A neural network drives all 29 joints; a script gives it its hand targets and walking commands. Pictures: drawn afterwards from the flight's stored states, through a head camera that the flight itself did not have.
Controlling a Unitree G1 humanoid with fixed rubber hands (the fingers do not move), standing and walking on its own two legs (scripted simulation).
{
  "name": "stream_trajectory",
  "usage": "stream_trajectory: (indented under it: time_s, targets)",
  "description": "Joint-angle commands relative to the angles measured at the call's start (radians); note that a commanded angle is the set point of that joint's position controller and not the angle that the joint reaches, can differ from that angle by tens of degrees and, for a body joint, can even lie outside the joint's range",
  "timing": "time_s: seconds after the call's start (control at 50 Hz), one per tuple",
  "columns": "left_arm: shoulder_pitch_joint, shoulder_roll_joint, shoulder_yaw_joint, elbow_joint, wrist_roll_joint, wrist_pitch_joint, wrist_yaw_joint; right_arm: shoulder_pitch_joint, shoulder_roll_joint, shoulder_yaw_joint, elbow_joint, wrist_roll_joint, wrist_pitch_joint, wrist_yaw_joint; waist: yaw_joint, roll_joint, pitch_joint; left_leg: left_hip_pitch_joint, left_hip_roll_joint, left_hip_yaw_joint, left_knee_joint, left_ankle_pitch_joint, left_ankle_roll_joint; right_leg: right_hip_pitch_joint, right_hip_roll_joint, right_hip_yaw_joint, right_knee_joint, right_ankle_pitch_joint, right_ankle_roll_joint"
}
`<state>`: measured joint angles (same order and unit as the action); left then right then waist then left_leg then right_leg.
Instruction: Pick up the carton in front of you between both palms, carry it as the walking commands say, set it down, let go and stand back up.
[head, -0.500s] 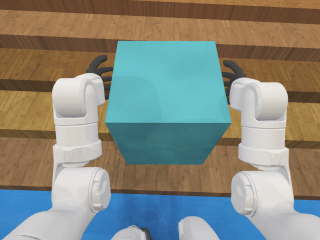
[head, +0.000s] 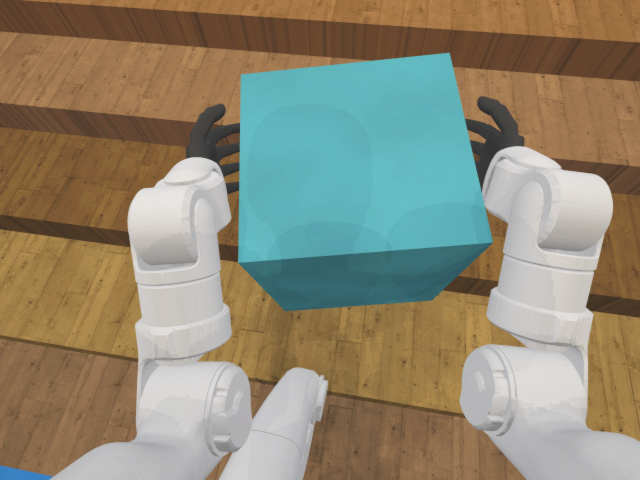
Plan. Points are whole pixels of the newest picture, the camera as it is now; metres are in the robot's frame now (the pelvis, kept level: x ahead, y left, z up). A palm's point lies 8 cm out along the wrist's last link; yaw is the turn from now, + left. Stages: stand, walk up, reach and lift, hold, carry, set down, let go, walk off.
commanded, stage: carry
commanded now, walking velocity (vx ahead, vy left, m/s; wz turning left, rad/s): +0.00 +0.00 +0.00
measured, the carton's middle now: (352, 206) +0.41 +0.01 +0.05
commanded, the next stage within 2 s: none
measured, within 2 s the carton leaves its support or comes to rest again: neither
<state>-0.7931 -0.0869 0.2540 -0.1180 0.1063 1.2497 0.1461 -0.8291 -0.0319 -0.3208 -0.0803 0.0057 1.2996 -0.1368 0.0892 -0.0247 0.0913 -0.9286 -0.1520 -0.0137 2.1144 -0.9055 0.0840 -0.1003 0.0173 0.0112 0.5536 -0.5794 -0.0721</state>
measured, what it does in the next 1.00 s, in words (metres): climbs: left foot 0.20 m higher, then right foot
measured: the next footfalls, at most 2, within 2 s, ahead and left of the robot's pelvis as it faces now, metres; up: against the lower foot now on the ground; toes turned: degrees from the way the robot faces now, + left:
left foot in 0.06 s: +0.21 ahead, +0.07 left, +0.20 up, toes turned -4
right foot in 0.28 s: +0.35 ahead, -0.07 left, +0.22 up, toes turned +6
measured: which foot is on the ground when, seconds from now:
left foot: up 0.00-0.04, down 0.06-0.28, up 0.30-0.50, down 0.52-0.76, up 0.78-1.00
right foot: down 0.00-0.08, up 0.10-0.26, down 0.28-0.52, up 0.54-0.72, down 0.74-1.00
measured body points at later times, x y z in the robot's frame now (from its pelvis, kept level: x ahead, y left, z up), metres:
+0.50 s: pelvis +0.56 -0.06 +0.28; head +0.72 -0.08 +0.70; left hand +0.97 +0.11 +0.39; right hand +1.00 -0.19 +0.40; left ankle +0.63 +0.01 -0.26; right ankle +0.33 -0.07 -0.43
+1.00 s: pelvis +1.08 -0.14 +0.48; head +1.16 -0.12 +0.92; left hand +1.45 +0.10 +0.64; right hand +1.54 -0.19 +0.65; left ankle +1.17 -0.07 -0.11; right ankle +0.92 -0.20 -0.25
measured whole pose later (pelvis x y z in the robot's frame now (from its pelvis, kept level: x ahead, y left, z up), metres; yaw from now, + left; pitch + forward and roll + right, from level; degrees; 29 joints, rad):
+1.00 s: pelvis +1.08 -0.14 +0.48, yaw +1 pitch +6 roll +2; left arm -0.98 -0.01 0.29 0.06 -0.01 1.38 0.34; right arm -1.03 0.01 -0.39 0.11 -0.16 1.28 -0.10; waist 0.21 -0.07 0.08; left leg -0.96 -0.09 0.13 1.39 -0.63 0.09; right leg -0.04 0.12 0.15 0.36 -0.22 -0.14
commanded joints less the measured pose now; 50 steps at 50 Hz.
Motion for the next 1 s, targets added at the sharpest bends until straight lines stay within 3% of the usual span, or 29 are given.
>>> stream_trajectory:
  time_s: [0.0,0.06,0.08,0.1,0.12,0.16,0.18,0.22,0.24,0.26,0.28,0.32,0.36,0.4,0.46,0.48,0.5,0.52,0.54,0.58,0.62,0.68,0.72,0.74,0.78,0.82,0.84,0.9,0.98]
  targets:
    - [-0.867,-0.912,-0.721,-0.289,-0.538,-0.009,-0.204,-0.668,0.946,0.664,-0.141,0.249,-0.058,0.144,0.025,-0.042,-0.503,-0.579,0.072,0.107,-0.210,-0.173,0.021,0.760,-0.251,0.165,-0.089,1.819,-0.080]
    - [-0.877,-0.947,-0.816,-0.343,-0.677,-0.010,-0.249,-0.701,0.825,0.673,-0.313,0.162,-0.082,0.107,-0.331,-0.168,-0.789,0.936,-0.053,0.248,-1.293,0.791,-0.040,-0.056,-0.117,-0.040,0.124,2.073,0.012]
    - [-1.018,-0.959,-0.805,-0.394,-0.674,0.005,-0.257,-0.701,0.853,0.694,-0.304,0.134,-0.106,0.094,-0.536,0.244,-0.985,1.566,0.103,-0.062,-1.614,1.492,0.210,-0.427,0.223,-0.067,1.045,1.181,0.238]
    - [-0.841,-0.948,-0.771,-0.339,-0.642,0.012,-0.261,-0.550,0.885,0.726,-0.261,0.205,-0.111,0.084,-0.537,0.690,-1.260,1.988,0.400,-0.621,-1.464,1.613,0.373,-0.869,0.276,0.374,1.795,-0.180,0.243]
    - [-0.762,-0.929,-0.739,-0.366,-0.625,0.007,-0.258,-0.448,0.923,0.732,-0.256,0.217,-0.117,0.083,-0.601,0.641,-1.173,2.180,0.312,-0.692,-1.275,1.618,0.347,-1.428,0.310,0.502,1.979,-0.551,0.193]
    - [-0.622,-0.781,-0.588,-0.360,-0.473,-0.021,-0.238,-0.525,0.984,0.881,-0.394,0.323,-0.136,0.090,-0.532,0.088,-0.820,1.961,0.231,-0.511,-1.287,1.478,0.120,-1.652,0.173,0.387,1.511,-0.742,0.036]
    - [-0.479,-0.692,-0.488,-0.334,-0.368,-0.052,-0.217,-0.591,1.013,0.957,-0.479,0.403,-0.150,0.094,-0.416,-0.167,-0.799,1.739,0.194,-0.392,-1.384,1.403,0.031,-1.409,0.109,0.261,1.071,-0.643,0.028]
    - [-0.397,-0.510,-0.339,-0.274,-0.199,-0.130,-0.175,-0.721,1.074,1.062,-0.554,0.569,-0.187,0.116,-0.263,-0.174,-0.842,1.366,0.188,-0.249,-1.477,1.267,-0.016,-0.875,0.026,0.127,0.576,-0.451,0.068]
    - [-0.346,-0.446,-0.304,-0.253,-0.146,-0.166,-0.152,-0.741,1.052,1.058,-0.576,0.608,-0.203,0.135,-0.121,-0.188,-0.970,1.031,0.119,-0.122,-1.425,1.372,-0.020,-0.159,0.043,-0.004,0.113,0.100,0.106]
    - [-0.348,-0.424,-0.312,-0.246,-0.109,-0.202,-0.136,-0.782,1.024,1.045,-0.607,0.624,-0.223,0.159,0.007,-0.144,-1.034,0.501,0.086,0.000,-1.165,0.901,-0.050,0.525,-0.023,0.003,0.091,0.796,0.081]
    - [-0.320,-0.446,-0.341,-0.224,-0.114,-0.224,-0.128,-0.831,1.023,1.049,-0.567,0.631,-0.219,0.180,0.129,-0.166,-0.940,0.267,0.010,0.006,-0.870,0.493,-0.076,0.677,-0.107,0.161,-0.045,0.947,0.005]
    - [-0.353,-0.478,-0.388,-0.151,-0.094,-0.222,-0.106,-0.818,1.011,1.013,-0.417,0.593,-0.192,0.196,0.150,-0.156,-0.585,-0.215,-0.092,-0.019,-0.229,0.179,-0.024,0.911,-0.119,0.209,-0.182,1.481,-0.036]
    - [-0.213,-0.518,-0.490,-0.077,-0.125,-0.159,-0.126,-0.507,0.991,0.912,-0.163,0.478,-0.149,0.208,0.174,-0.299,-0.614,-0.966,-0.187,0.007,0.285,-0.283,-0.003,1.587,-0.308,0.326,0.227,2.814,0.001]
    - [-0.324,-0.642,-0.594,-0.242,-0.251,-0.113,-0.174,-0.312,0.922,0.799,-0.086,0.327,-0.114,0.183,0.158,0.079,-0.558,-0.834,-0.117,0.213,-0.062,-0.235,-0.015,1.276,-0.174,0.197,0.090,2.395,0.110]
    - [-0.635,-0.755,-0.732,-0.344,-0.469,-0.038,-0.257,-0.359,0.873,0.703,-0.106,0.156,-0.082,0.139,0.018,-0.047,-0.490,-0.227,-0.071,0.399,-0.858,0.004,-0.110,0.630,0.012,0.051,-0.101,1.849,0.105]
    - [-0.680,-0.793,-0.764,-0.348,-0.536,-0.022,-0.283,-0.366,0.879,0.681,-0.094,0.128,-0.069,0.125,-0.147,0.101,-0.588,0.653,-0.149,0.494,-1.251,0.510,-0.105,0.003,0.058,-0.087,-0.074,2.103,0.219]
    - [-0.800,-0.795,-0.781,-0.363,-0.583,-0.017,-0.301,-0.391,0.811,0.693,-0.149,0.117,-0.064,0.117,-0.380,0.045,-0.695,1.301,-0.063,0.313,-1.574,0.982,-0.017,-0.456,0.068,-0.140,0.460,1.892,0.386]
    - [-0.819,-0.833,-0.782,-0.329,-0.583,0.013,-0.318,-0.514,0.828,0.702,-0.188,0.144,-0.061,0.105,-0.461,0.523,-0.741,1.399,0.296,-0.199,-1.697,1.463,0.186,-0.684,0.157,0.039,1.453,-0.003,0.358]
    - [-0.926,-0.859,-0.765,-0.279,-0.632,0.048,-0.331,-0.371,0.843,0.626,-0.013,0.075,-0.057,0.086,-0.552,0.472,-0.866,1.585,0.225,-0.255,-1.418,1.740,0.248,-0.964,0.258,0.215,1.626,-0.361,0.242]
    - [-0.855,-0.824,-0.685,-0.163,-0.614,0.059,-0.323,-0.474,0.856,0.702,-0.076,0.119,-0.026,0.087,-0.435,0.025,-0.868,1.807,0.349,-0.524,-1.320,1.102,0.204,-1.338,0.140,0.485,1.682,-0.507,0.045]
    - [-0.640,-0.715,-0.529,-0.133,-0.434,0.055,-0.285,-0.623,1.050,0.853,-0.193,0.326,-0.017,0.126,-0.228,-0.318,-0.720,1.439,0.204,-0.258,-1.479,1.081,0.054,-1.014,0.094,0.176,1.010,-0.309,0.031]
    - [-0.616,-0.657,-0.438,-0.067,-0.264,0.027,-0.244,-0.799,1.177,0.905,-0.204,0.498,-0.004,0.214,-0.039,-0.126,-0.628,0.824,0.083,-0.039,-1.623,1.391,0.048,-0.242,0.177,-0.241,0.316,-0.115,0.073]
    - [-0.717,-0.723,-0.471,-0.057,-0.249,0.006,-0.226,-0.827,1.200,0.860,-0.139,0.509,-0.008,0.252,0.108,-0.009,-0.800,0.496,0.150,0.074,-1.261,1.283,-0.012,0.459,0.104,-0.211,0.231,0.576,0.001]
    - [-0.716,-0.748,-0.503,-0.070,-0.273,-0.013,-0.224,-0.867,1.208,0.860,-0.101,0.504,-0.012,0.271,0.230,-0.088,-0.767,0.496,0.068,0.121,-0.856,0.704,-0.024,0.459,-0.014,-0.024,-0.074,0.678,-0.103]
    - [-0.729,-0.803,-0.582,-0.014,-0.298,-0.006,-0.214,-0.800,1.211,0.795,0.072,0.464,0.006,0.295,0.135,-0.184,-0.854,0.091,-0.035,-0.121,-0.348,0.222,-0.072,0.729,-0.222,0.551,0.045,0.987,-0.279]
    - [-0.895,-0.884,-0.644,-0.068,-0.386,0.025,-0.227,-0.783,1.173,0.724,0.195,0.394,0.012,0.289,0.195,0.046,-0.448,-0.102,-0.059,0.112,-0.278,0.181,-0.052,0.561,-0.131,0.365,0.011,1.608,-0.197]
    - [-0.929,-0.898,-0.679,-0.023,-0.452,0.047,-0.233,-0.676,1.154,0.659,0.260,0.345,0.014,0.273,0.158,-0.029,-0.600,-0.416,-0.075,0.026,-0.122,0.103,-0.037,0.910,-0.254,0.507,0.078,1.825,-0.265]
    - [-1.092,-0.988,-0.701,-0.058,-0.617,0.064,-0.259,-0.636,0.982,0.493,0.257,0.180,0.015,0.213,0.092,0.154,-0.607,-0.294,0.050,0.141,-0.394,0.115,-0.007,0.705,-0.167,0.355,-0.038,1.284,-0.150]
    - [-1.204,-1.031,-0.579,0.075,-0.657,0.091,-0.285,-0.734,0.840,0.380,0.275,0.060,0.013,0.152,-0.045,-0.066,-0.623,0.506,0.062,0.158,-1.170,0.466,0.031,0.017,-0.115,0.200,-0.137,1.691,-0.058]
